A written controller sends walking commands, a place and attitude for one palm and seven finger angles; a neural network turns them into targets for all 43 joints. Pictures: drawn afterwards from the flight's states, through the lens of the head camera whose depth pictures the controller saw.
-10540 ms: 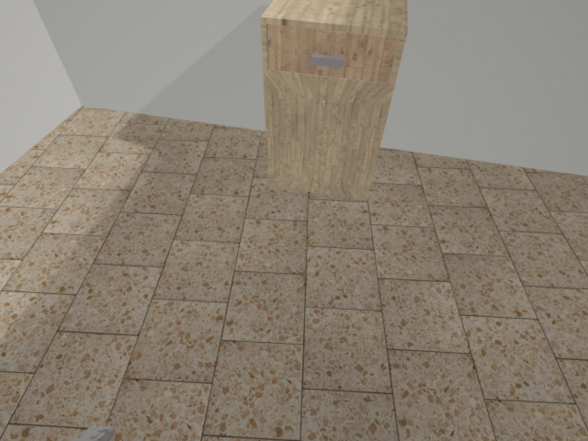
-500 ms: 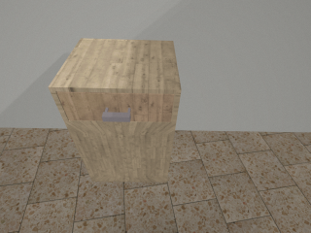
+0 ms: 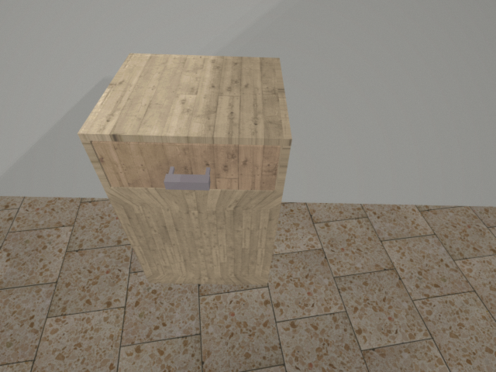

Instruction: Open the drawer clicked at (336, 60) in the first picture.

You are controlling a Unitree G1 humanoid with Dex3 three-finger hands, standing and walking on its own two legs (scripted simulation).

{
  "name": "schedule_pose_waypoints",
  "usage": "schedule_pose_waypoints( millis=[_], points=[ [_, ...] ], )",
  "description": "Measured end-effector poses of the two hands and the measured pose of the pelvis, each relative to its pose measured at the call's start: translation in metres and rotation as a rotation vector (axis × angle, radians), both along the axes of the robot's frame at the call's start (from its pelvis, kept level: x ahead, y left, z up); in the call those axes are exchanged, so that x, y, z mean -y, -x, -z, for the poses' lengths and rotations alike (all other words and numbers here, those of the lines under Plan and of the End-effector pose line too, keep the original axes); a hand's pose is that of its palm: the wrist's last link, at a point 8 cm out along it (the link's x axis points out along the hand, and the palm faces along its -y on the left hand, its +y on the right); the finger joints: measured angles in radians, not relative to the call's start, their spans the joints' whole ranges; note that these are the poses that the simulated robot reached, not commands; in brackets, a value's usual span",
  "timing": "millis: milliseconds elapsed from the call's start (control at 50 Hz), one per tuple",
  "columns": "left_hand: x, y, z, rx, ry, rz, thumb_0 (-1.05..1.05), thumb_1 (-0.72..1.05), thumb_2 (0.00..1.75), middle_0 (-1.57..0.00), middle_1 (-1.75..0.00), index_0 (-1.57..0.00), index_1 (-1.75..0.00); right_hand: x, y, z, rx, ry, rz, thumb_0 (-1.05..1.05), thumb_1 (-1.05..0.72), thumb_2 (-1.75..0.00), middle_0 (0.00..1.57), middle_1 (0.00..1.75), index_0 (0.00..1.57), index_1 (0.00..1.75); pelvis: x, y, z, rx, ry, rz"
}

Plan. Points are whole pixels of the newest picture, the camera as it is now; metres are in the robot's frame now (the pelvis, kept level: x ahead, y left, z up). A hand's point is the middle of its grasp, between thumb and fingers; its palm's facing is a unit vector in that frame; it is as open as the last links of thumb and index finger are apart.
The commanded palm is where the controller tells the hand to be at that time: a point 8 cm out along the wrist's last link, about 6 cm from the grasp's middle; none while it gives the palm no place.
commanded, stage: look again from close up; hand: left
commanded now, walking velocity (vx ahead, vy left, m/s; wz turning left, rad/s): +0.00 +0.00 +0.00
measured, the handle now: (188, 176) +0.58 +0.19 -0.08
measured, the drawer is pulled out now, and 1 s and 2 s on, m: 0.00 0.00 0.00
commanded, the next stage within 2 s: shuffle to correct the standing spot in 0.20 s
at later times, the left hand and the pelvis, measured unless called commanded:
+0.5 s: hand out of the picture +0.01 +0.14 -0.18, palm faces +0.03 -0.99 -0.15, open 7.4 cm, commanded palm none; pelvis +0.04 -0.01 +0.00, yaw -1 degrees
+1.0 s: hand out of the picture +0.05 +0.17 -0.19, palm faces +0.10 -0.98 -0.19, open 7.4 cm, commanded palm none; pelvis +0.04 +0.00 -0.01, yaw +1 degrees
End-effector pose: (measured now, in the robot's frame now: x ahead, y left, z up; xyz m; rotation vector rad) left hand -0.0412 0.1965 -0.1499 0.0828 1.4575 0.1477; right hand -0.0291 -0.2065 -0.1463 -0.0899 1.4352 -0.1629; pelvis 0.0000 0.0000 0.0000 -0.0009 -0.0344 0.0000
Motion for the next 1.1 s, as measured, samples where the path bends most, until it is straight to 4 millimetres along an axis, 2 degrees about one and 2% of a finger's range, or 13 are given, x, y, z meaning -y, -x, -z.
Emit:
schedule_pose_waypoints(
  millis=[220, 380, 580, 660, 740, 820, 940, 1100],
  points=[
    [0.005, -0.023, -0.001, 0.032, -0.001, 0.007, 0.0, 0.91, 0.9, -0.2, -0.3, -0.19, -0.3, 0.0, -0.019, 0.001, 0.028, -0.009, 0.001, 0.0, -0.9, -0.9, 0.2, 0.3, 0.2, 0.3, 0.004, -0.009, -0.001, -0.008, 0.0, 0.006],
    [0.005, -0.035, -0.001, 0.035, -0.006, 0.014, 0.0, 0.91, 0.9, -0.2, -0.3, -0.19, -0.3, 0.005, -0.024, 0.0, 0.02, 0.001, 0.004, 0.0, -0.91, -0.9, 0.2, 0.3, 0.2, 0.3, 0.007, -0.018, -0.001, -0.007, 0.0, 0.009],
    [0.013, -0.056, -0.001, 0.007, -0.015, 0.008, 0.0, 0.91, 0.9, -0.2, -0.3, -0.19, -0.29, 0.025, -0.027, 0.006, -0.044, 0.011, 0.037, 0.0, -0.9, -0.9, 0.2, 0.3, 0.2, 0.3, 0.022, -0.053, 0.004, -0.019, -0.002, 0.011],
    [0.024, -0.067, -0.002, 0.007, -0.021, -0.008, 0.0, 0.91, 0.9, -0.2, -0.3, -0.19, -0.29, 0.033, -0.04, 0.005, -0.07, 0.018, 0.024, 0.0, -0.9, -0.9, 0.2, 0.3, 0.2, 0.3, 0.03, -0.064, 0.004, -0.027, 0.004, -0.001],
    [0.029, -0.077, -0.001, 0.008, -0.027, -0.013, 0.0, 0.92, 0.9, -0.2, -0.3, -0.19, -0.3, 0.037, -0.06, 0.004, -0.057, 0.025, 0.011, 0.0, -0.9, -0.9, 0.2, 0.3, 0.2, 0.3, 0.033, -0.066, 0.003, -0.038, 0.002, -0.01],
    [0.019, -0.078, 0.002, 0.018, -0.041, -0.029, 0.01, 0.92, 0.9, -0.2, -0.3, -0.2, -0.3, 0.041, -0.082, 0.004, -0.016, 0.042, -0.018, 0.0, -0.9, -0.9, 0.2, 0.3, 0.2, 0.3, 0.029, -0.06, 0.005, -0.036, 0.009, -0.03],
    [-0.01, -0.078, 0.011, 0.053, -0.04, -0.049, 0.01, 0.92, 0.9, -0.2, -0.3, -0.2, -0.3, 0.033, -0.112, -0.001, 0.088, 0.086, -0.068, 0.0, -0.91, -0.9, 0.2, 0.3, 0.2, 0.3, 0.009, -0.046, 0.009, -0.014, 0.013, -0.035],
    [-0.035, -0.086, 0.004, 0.112, -0.061, -0.011, 0.0, 0.91, 0.9, -0.2, -0.3, -0.19, -0.29, 0.016, -0.119, -0.007, 0.17, 0.077, -0.088, 0.0, -0.92, -0.9, 0.2, 0.3, 0.2, 0.3, -0.004, -0.036, 0.005, -0.01, -0.013, -0.016]
  ],
)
